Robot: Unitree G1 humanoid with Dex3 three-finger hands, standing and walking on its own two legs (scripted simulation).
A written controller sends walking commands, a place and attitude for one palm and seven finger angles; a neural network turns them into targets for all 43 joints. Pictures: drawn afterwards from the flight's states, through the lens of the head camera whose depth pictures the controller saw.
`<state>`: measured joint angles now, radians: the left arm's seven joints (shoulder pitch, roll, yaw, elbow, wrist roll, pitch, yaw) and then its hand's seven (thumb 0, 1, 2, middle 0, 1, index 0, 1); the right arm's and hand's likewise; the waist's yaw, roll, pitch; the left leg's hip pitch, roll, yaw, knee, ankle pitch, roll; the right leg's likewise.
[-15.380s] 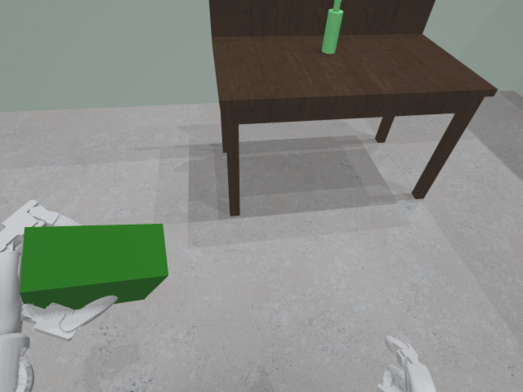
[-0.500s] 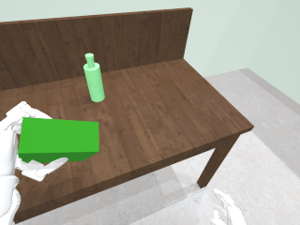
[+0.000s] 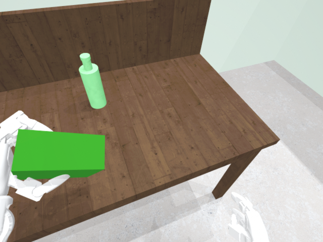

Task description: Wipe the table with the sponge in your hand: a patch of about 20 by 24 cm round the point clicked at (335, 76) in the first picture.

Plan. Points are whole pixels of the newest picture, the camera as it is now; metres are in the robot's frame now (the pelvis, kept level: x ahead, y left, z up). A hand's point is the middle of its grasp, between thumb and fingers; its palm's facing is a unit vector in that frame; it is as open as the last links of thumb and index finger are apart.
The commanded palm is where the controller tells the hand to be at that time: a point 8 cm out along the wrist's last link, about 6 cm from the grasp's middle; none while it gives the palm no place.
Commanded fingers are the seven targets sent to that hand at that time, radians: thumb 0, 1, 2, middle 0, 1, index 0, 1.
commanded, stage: come to a stop and stand still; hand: left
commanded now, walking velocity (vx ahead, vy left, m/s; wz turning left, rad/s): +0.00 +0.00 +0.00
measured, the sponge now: (72, 158) +0.24 +0.20 +0.13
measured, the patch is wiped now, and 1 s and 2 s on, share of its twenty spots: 0.00 0.00 0.00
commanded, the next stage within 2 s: look again from close up in 1.30 s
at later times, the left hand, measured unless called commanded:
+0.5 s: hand (56, 174) +0.20 +0.21 +0.15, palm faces +0.36 -0.86 -0.37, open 10.4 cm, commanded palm +0.14 +0.24 +0.17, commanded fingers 0.00 0.10 1.30 -1.20 -1.60 -1.20 -1.60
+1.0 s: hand (34, 167) +0.21 +0.25 +0.15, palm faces +0.35 -0.85 -0.38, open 10.4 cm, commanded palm +0.15 +0.28 +0.17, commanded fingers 0.00 0.10 1.30 -1.20 -1.60 -1.20 -1.60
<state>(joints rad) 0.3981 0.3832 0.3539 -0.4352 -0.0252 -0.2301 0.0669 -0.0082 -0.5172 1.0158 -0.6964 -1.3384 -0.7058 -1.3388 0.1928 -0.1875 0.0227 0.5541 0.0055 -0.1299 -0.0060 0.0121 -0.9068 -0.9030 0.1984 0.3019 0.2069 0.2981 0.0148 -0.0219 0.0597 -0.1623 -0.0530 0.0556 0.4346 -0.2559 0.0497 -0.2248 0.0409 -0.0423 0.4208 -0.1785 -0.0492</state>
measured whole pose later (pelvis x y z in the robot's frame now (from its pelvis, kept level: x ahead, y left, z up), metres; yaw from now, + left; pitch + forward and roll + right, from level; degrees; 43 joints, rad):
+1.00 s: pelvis -0.01 +0.00 +0.00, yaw +0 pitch +0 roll +0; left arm 0.42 0.38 0.33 -0.42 -0.03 -0.17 0.09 -0.01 -0.52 1.02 -0.70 -1.33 -0.71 -1.33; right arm 0.23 -0.19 0.04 0.58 0.01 -0.13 -0.03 0.01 -0.91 -0.90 0.20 0.30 0.21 0.30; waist 0.03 -0.04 0.02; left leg -0.17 -0.05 0.06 0.40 -0.22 0.07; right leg -0.23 0.05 -0.04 0.37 -0.13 -0.05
